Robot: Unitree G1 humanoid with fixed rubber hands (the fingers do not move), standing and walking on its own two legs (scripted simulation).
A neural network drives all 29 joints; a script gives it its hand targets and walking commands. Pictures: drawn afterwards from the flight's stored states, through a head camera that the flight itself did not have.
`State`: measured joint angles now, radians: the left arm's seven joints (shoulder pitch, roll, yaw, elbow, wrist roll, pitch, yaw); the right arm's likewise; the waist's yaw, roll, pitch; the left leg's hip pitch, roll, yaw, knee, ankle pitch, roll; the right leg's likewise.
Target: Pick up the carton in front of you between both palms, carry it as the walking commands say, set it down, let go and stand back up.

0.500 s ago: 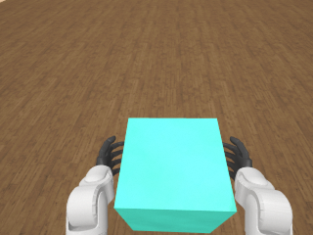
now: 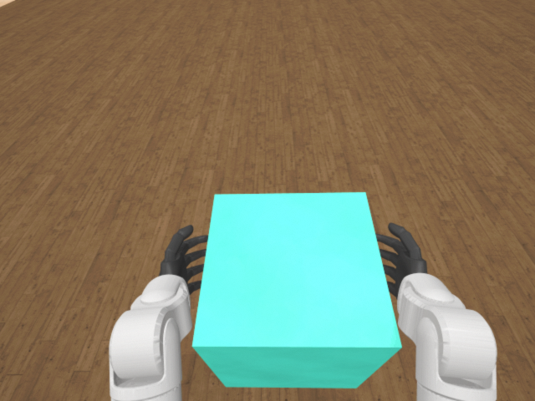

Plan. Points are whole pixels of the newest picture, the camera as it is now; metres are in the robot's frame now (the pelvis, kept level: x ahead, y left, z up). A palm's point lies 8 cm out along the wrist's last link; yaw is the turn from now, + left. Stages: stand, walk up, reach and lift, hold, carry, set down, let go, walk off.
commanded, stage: carry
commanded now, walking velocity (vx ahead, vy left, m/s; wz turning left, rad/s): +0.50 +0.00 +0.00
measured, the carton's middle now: (290, 297) +0.26 +0.00 +0.03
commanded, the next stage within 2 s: none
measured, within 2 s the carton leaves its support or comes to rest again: neither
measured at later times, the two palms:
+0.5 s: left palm (201, 154) +0.54 +0.16 +0.10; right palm (354, 149) +0.53 -0.14 +0.10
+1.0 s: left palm (216, 126) +0.64 +0.15 +0.10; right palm (354, 123) +0.63 -0.16 +0.10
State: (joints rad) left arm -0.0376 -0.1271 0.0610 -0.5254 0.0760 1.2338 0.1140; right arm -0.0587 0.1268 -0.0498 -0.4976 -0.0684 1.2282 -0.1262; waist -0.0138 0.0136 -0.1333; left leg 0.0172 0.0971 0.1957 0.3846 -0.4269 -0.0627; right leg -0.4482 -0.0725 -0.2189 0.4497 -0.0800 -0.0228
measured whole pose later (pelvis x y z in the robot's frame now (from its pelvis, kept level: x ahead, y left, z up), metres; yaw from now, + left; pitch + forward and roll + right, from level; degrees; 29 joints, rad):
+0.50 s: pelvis +0.29 +0.01 +0.00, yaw -1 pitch +2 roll +0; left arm -0.07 -0.13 0.08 -0.53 0.08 1.24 0.11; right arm -0.08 0.13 -0.05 -0.49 -0.07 1.21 -0.12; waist -0.01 -0.04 -0.06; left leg -0.44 0.04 0.24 0.48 -0.08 0.10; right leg -0.12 -0.09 -0.14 0.71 -0.48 0.05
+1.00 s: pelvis +0.39 +0.00 +0.01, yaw -1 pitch +3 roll +0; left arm -0.08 -0.13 0.07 -0.43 0.09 1.24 0.11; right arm -0.08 0.13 -0.07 -0.41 -0.09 1.23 -0.11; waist 0.00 -0.01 -0.13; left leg -0.33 0.06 0.21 0.55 -0.27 0.03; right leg -0.15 -0.06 -0.13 0.50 -0.40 0.01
